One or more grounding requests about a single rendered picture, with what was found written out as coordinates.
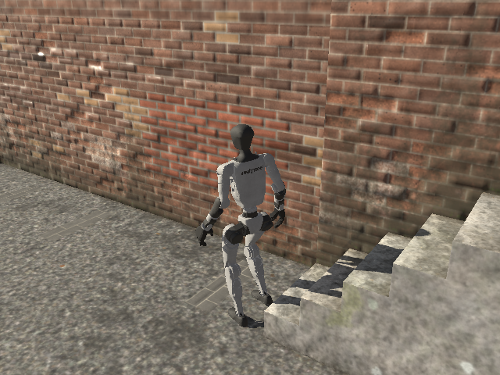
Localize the stairs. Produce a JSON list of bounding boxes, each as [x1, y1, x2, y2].
[[263, 192, 500, 375]]

